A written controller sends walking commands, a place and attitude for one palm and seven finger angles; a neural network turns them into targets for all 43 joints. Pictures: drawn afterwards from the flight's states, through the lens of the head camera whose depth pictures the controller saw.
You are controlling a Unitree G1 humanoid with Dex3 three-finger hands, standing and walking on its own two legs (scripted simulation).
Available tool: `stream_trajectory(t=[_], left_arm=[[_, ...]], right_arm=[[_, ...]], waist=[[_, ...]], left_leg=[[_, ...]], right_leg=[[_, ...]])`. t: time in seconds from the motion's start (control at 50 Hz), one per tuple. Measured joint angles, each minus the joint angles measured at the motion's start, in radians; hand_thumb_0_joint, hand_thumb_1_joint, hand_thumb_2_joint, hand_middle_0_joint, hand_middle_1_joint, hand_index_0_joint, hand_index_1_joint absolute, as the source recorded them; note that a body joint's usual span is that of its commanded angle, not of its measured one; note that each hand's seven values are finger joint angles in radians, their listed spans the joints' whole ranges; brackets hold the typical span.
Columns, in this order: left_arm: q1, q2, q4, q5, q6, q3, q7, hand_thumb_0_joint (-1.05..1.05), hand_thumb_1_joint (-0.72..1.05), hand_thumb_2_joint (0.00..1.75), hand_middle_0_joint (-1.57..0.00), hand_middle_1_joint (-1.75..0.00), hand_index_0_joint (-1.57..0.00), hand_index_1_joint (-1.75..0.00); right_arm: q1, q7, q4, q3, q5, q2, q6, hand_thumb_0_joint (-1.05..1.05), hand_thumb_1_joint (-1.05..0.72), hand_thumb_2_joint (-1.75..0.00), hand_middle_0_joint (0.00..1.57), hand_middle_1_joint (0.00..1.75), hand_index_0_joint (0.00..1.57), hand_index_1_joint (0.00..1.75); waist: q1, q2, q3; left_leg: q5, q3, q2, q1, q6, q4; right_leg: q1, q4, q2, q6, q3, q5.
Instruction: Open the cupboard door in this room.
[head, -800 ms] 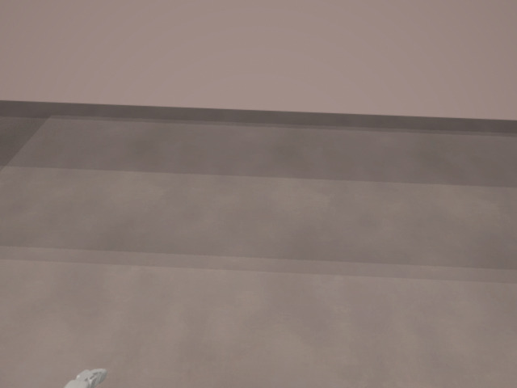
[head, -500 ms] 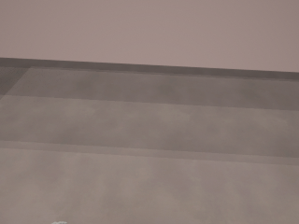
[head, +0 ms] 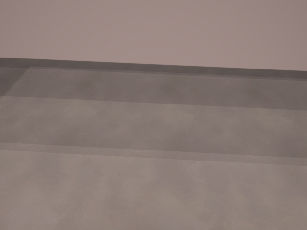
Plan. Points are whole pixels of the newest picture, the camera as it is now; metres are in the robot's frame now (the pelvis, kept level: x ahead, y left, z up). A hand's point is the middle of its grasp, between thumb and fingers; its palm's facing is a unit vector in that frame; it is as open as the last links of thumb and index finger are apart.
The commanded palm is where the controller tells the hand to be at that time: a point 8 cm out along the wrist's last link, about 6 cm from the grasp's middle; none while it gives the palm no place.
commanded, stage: stand and wait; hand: left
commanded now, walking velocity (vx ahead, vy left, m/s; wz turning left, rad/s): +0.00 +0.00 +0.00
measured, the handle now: out of the picture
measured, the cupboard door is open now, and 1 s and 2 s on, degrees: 0 0 0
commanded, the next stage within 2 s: turn or walk to find it in 0.10 s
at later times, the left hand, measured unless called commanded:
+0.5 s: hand out of the picture +0.04 +0.22 -0.19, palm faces +0.06 -0.97 -0.24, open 7.4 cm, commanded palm none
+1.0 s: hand out of the picture -0.03 +0.17 -0.14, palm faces +0.32 -0.90 -0.31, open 7.4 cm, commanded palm none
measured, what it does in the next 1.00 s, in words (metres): steps on the spot, turning left: right foot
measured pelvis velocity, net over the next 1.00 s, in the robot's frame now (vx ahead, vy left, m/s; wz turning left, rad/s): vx -0.04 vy -0.06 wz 0.32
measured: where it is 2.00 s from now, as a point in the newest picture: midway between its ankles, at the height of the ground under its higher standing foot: outside the picture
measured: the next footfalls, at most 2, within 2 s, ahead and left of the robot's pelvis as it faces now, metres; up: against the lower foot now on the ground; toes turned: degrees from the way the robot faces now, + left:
right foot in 0.84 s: +0.01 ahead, -0.13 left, +0.00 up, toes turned +14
left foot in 1.34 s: -0.12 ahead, +0.07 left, +0.00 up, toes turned +33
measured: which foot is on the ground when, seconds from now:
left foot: down 0.00-0.84, up 0.86-1.00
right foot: down 0.00-0.50, up 0.52-0.82, down 0.84-1.00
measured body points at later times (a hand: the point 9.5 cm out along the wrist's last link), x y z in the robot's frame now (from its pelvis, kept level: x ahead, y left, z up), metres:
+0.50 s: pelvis -0.01 +0.01 -0.02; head +0.02 +0.03 +0.43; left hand +0.04 +0.27 -0.17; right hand +0.07 -0.24 -0.16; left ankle +0.02 +0.12 -0.74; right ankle +0.02 -0.12 -0.74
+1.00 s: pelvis -0.04 -0.06 +0.00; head -0.03 -0.09 +0.45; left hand -0.05 +0.21 -0.12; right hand +0.07 -0.30 -0.16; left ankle -0.07 +0.10 -0.65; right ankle -0.03 -0.14 -0.74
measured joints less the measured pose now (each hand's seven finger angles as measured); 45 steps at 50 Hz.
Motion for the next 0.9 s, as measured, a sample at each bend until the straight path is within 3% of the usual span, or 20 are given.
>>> stream_trajectory(t=[0.26,0.46,0.52,0.58,0.64,0.74,0.82,0.86,0.9], left_arm=[[-0.019,-0.015,-0.022,0.000,0.008,0.006,0.011,0.01,0.90,0.90,-0.20,-0.30,-0.20,-0.30],[0.022,-0.089,-0.091,0.005,0.041,0.009,0.022,0.01,0.90,0.90,-0.20,-0.30,-0.20,-0.30],[0.036,-0.096,-0.103,0.005,0.053,0.015,0.024,0.01,0.90,0.90,-0.20,-0.30,-0.20,-0.30],[0.032,-0.097,-0.109,0.005,0.061,0.026,0.029,0.01,0.90,0.90,-0.20,-0.30,-0.20,-0.30],[0.023,-0.103,-0.121,0.002,0.056,0.036,0.030,0.01,0.91,0.90,-0.20,-0.30,-0.20,-0.30],[0.009,-0.117,-0.149,-0.005,0.048,0.044,0.031,0.01,0.91,0.90,-0.20,-0.30,-0.20,-0.30],[0.003,-0.125,-0.172,-0.010,0.038,0.047,0.032,0.01,0.91,0.90,-0.20,-0.30,-0.20,-0.30],[0.009,-0.136,-0.177,-0.003,0.027,0.048,0.034,0.01,0.91,0.90,-0.20,-0.30,-0.20,-0.30],[0.028,-0.144,-0.181,0.003,0.025,0.041,0.035,0.01,0.91,0.90,-0.20,-0.30,-0.20,-0.30]], right_arm=[[-0.001,0.000,-0.016,-0.003,-0.001,0.011,0.010,0.00,-0.90,-0.90,0.20,0.30,0.20,0.30],[0.039,0.008,-0.081,-0.009,-0.004,0.092,0.050,0.00,-0.90,-0.90,0.20,0.30,0.20,0.30],[0.055,0.012,-0.103,-0.011,-0.008,0.123,0.049,0.00,-0.90,-0.90,0.20,0.30,0.20,0.30],[0.069,0.005,-0.122,-0.013,-0.008,0.153,0.038,0.00,-0.90,-0.90,0.20,0.30,0.20,0.30],[0.085,-0.005,-0.133,-0.017,-0.008,0.164,0.037,0.00,-0.90,-0.90,0.20,0.30,0.20,0.30],[0.101,-0.013,-0.142,-0.035,-0.012,0.152,0.047,0.00,-0.90,-0.90,0.21,0.30,0.20,0.30],[0.110,-0.009,-0.148,-0.052,-0.011,0.130,0.058,0.00,-0.90,-0.90,0.21,0.30,0.20,0.30],[0.108,-0.007,-0.148,-0.065,-0.005,0.112,0.067,0.00,-0.90,-0.90,0.21,0.30,0.20,0.30],[0.110,-0.005,-0.142,-0.077,-0.009,0.100,0.079,0.00,-0.90,-0.90,0.20,0.30,0.20,0.30]], waist=[[-0.008,-0.001,-0.001],[-0.006,-0.006,0.017],[-0.006,-0.028,0.024],[-0.011,-0.035,0.039],[-0.015,-0.017,0.043],[-0.027,0.020,0.037],[-0.032,0.037,0.023],[-0.029,0.061,0.023],[-0.028,0.063,0.015]], left_leg=[[-0.007,-0.020,-0.007,-0.031,-0.001,0.029],[-0.071,-0.069,-0.037,-0.156,0.010,0.196],[-0.081,-0.072,-0.058,-0.179,0.022,0.225],[-0.055,-0.087,-0.067,-0.182,0.028,0.196],[-0.011,-0.117,-0.068,-0.176,0.026,0.140],[0.042,-0.172,-0.072,-0.180,0.006,0.085],[0.061,-0.213,-0.089,-0.202,-0.024,0.091],[-0.006,-0.222,-0.086,-0.231,-0.031,0.163],[-0.156,-0.168,-0.089,-0.290,-0.028,0.349]], right_leg=[[-0.021,0.026,-0.007,0.002,-0.021,-0.015],[-0.106,0.156,-0.035,0.012,-0.070,-0.082],[-0.140,0.221,-0.054,0.021,-0.071,-0.119],[-0.204,0.421,-0.030,0.024,-0.034,-0.263],[-0.240,0.543,-0.007,0.031,-0.022,-0.293],[-0.198,0.447,0.008,0.039,-0.007,-0.295],[-0.103,0.223,0.018,0.034,0.001,-0.203],[-0.067,0.150,0.029,-0.003,-0.021,-0.137],[-0.056,0.154,0.018,-0.038,-0.044,-0.127]])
